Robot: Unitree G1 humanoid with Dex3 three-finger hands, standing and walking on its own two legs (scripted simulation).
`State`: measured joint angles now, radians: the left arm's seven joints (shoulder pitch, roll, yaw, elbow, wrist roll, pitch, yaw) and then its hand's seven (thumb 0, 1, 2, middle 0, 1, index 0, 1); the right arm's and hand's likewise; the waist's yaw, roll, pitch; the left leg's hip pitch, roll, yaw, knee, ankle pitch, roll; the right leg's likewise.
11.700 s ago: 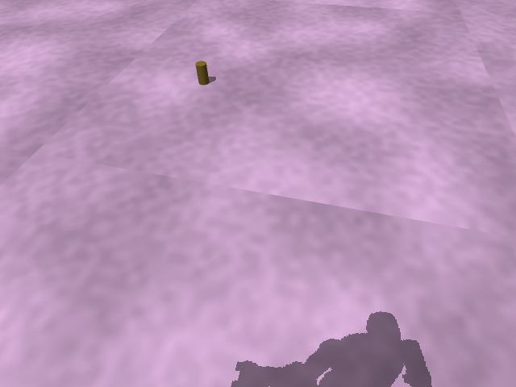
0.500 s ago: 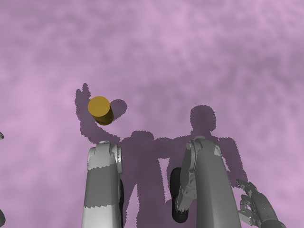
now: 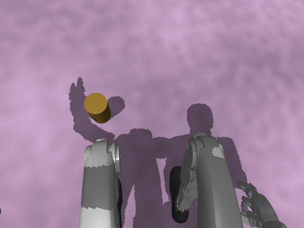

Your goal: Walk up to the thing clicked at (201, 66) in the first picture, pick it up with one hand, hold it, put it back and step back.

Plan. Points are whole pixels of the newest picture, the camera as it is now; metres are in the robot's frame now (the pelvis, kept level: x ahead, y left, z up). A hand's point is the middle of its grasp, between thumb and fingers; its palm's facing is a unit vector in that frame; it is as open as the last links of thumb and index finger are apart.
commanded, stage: go down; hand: left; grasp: from the side
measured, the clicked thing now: (99, 109) +0.47 +0.19 -0.31
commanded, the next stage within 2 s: approach in 0.08 s
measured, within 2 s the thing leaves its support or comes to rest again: neither
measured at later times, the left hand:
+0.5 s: hand (6, 98) +0.42 +0.36 -0.07, palm faces +0.10 -1.00 -0.01, open 17.4 cm
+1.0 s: hand (79, 113) +0.43 +0.24 -0.24, palm faces -0.01 -1.00 +0.05, open 17.6 cm
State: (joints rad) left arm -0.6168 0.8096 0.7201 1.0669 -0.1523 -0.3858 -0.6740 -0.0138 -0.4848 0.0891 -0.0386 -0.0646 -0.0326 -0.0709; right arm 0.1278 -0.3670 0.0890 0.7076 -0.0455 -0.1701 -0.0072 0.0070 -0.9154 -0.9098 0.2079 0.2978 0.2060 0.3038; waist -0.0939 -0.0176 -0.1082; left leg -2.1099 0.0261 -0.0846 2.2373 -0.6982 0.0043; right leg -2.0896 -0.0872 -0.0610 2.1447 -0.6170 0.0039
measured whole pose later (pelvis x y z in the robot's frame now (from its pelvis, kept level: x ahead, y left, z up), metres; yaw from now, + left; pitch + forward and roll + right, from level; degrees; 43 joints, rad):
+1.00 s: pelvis -0.02 +0.01 -0.09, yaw -8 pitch +17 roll -14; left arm -0.66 0.74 0.58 1.38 -0.16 -0.97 -0.44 -0.02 -0.58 0.04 -0.06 -0.08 -0.05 -0.09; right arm -0.11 -0.37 0.39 0.63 -0.27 -0.10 0.10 0.00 -0.94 -0.91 0.21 0.30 0.21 0.30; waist -0.24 -0.19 0.23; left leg -2.23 0.02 -0.26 2.61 -0.71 0.01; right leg -2.13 -0.04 -0.18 2.37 -0.56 0.04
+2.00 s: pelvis -0.02 +0.02 -0.10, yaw -11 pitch +12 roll -18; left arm -0.70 0.85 0.42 1.53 -0.03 -1.18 0.02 -0.01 -0.08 0.38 -0.34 -0.34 -0.33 -0.34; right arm -0.18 -0.38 0.53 0.57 -0.39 -0.02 0.16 0.00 -0.90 -0.90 0.21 0.30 0.21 0.30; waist -0.29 -0.27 0.32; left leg -2.20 0.01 -0.37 2.65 -0.71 0.00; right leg -2.06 -0.01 -0.26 2.34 -0.52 0.06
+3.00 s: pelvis -0.02 +0.02 -0.08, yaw -10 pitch +16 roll -17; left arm -0.63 0.72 0.38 1.17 -0.03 -0.96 0.01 0.02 -0.47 0.99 -0.69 -1.02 -0.66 -1.03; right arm -0.10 -0.35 0.42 0.59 -0.33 0.01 0.16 0.00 -0.92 -0.91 0.21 0.30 0.21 0.30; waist -0.24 -0.21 0.24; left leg -2.21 0.01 -0.32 2.59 -0.70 0.01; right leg -2.07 -0.03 -0.24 2.31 -0.54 0.05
